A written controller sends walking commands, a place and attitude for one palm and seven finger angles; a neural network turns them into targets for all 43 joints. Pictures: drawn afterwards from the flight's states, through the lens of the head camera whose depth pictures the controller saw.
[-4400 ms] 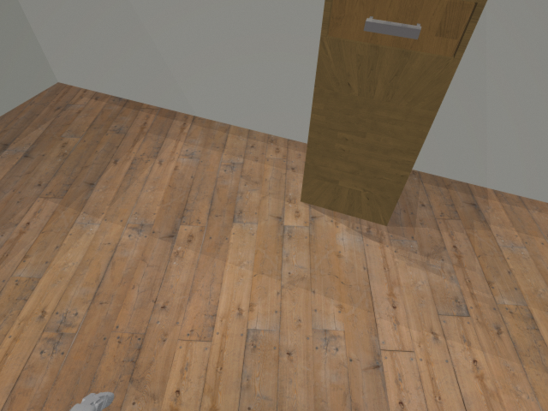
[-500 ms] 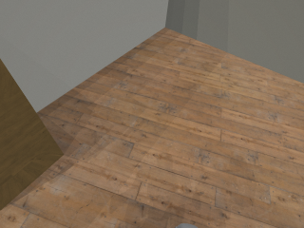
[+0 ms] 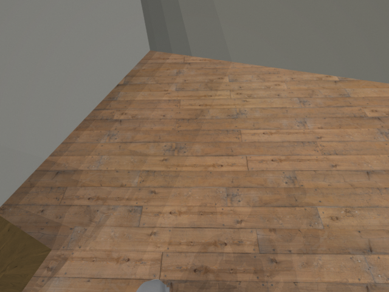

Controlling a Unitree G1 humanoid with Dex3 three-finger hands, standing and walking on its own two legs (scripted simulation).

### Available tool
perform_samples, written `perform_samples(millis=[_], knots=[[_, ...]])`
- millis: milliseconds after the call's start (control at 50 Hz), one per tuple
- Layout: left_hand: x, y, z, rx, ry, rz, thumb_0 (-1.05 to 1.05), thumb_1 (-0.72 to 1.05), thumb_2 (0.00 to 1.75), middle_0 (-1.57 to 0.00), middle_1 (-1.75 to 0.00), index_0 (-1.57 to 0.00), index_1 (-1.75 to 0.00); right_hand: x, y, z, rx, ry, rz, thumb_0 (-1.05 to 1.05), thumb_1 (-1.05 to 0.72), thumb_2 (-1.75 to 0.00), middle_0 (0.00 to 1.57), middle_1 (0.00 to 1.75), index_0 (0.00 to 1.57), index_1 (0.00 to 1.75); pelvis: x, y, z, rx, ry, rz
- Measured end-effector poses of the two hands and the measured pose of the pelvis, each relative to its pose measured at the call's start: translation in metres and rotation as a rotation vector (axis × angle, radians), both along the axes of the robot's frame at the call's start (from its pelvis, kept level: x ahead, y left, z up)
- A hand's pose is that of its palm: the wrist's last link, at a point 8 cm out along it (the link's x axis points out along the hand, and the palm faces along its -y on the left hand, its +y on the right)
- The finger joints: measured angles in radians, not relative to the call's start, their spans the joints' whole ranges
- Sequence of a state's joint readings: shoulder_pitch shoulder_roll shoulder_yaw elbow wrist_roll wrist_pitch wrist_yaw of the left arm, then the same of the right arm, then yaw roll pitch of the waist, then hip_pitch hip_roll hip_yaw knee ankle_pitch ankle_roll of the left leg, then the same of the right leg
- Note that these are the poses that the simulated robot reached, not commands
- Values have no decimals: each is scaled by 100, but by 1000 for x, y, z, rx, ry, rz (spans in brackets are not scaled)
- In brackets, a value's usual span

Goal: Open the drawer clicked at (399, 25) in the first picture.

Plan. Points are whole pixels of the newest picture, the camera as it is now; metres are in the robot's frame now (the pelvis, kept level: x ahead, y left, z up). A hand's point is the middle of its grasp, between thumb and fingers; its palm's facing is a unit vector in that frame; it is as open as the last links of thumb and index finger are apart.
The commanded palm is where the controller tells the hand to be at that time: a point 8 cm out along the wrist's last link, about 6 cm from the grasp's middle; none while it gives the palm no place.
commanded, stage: walk to a spot facing it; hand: left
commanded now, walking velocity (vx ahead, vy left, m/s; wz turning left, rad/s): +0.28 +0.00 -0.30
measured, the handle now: out of the picture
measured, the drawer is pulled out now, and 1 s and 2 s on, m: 0.00 0.00 0.00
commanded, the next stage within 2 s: turn to face it in 0.68 s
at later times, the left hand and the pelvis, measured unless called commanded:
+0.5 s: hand (95, 274) +0.19 +0.28 -0.18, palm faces -0.15 -0.97 -0.19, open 7.4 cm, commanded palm none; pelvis +0.12 +0.08 +0.00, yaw -15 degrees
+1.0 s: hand (173, 211) +0.36 +0.09 -0.16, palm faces -0.48 -0.86 -0.20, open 7.4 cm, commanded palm none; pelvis +0.17 +0.01 -0.01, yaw -26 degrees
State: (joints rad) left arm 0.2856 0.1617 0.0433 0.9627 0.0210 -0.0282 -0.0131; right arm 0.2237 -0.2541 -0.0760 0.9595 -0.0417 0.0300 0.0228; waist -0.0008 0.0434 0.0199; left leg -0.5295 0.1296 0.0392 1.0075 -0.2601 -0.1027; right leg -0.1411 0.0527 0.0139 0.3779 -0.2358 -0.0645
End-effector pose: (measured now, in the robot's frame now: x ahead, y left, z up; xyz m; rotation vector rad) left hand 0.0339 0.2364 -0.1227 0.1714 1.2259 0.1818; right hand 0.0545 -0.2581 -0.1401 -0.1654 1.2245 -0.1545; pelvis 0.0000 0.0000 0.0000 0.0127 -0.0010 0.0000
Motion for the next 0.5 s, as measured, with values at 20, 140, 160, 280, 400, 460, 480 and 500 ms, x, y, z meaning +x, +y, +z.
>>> perform_samples(millis=[20, 140, 160, 280, 400, 460, 480, 500], knots=[[-4, 0, -2, -7, 17, 5, 0, 90, 89, -21, -30, -20, -30, 8, 2, 2, -2, -13, 2, 1, -91, -90, 19, 30, 20, 30, 4, 2, 0, -4, -1, -5], [-25, 11, -19, -51, 138, 43, 0, 90, 89, -21, -30, -20, -30, 69, 28, 13, -17, -95, 28, 1, -91, -90, 19, 30, 20, 30, 33, 21, -3, -28, -5, -39], [-27, 15, -22, -58, 161, 47, 0, 90, 89, -21, -30, -20, -30, 80, 34, 16, -20, -112, 32, 1, -91, -90, 19, 30, 20, 30, 39, 26, -4, -31, -4, -46], [-11, 49, -48, -94, 275, 32, 0, 90, 89, -20, -30, -20, -30, 134, 71, 21, -64, -230, 26, 1, -91, -90, 20, 30, 20, 30, 75, 59, -20, -42, -14, -118], [76, 83, -40, -71, 216, -93, 1, 91, 89, -20, -30, -20, -30, 106, 95, 25, -60, -162, -101, 1, -91, -90, 20, 30, 21, 30, 102, 77, -8, -52, -30, -205], [129, 90, -33, -48, 142, -142, 0, 91, 89, -20, -30, -20, -30, 80, 96, 24, -74, -95, -199, 0, -93, -89, 20, 30, 21, 30, 113, 81, -3, -51, -28, -238], [145, 91, -32, -41, 120, -160, 0, 91, 89, -20, -30, -20, -30, 71, 96, 23, -78, -70, -222, 0, -94, -89, 20, 30, 21, 30, 117, 82, -3, -50, -27, -250], [162, 91, -30, -35, 100, -177, 0, 91, 89, -20, -30, -20, -30, 62, 95, 22, -80, -44, -245, 0, -94, -89, 20, 30, 21, 30, 121, 83, -2, -49, -26, -261]])
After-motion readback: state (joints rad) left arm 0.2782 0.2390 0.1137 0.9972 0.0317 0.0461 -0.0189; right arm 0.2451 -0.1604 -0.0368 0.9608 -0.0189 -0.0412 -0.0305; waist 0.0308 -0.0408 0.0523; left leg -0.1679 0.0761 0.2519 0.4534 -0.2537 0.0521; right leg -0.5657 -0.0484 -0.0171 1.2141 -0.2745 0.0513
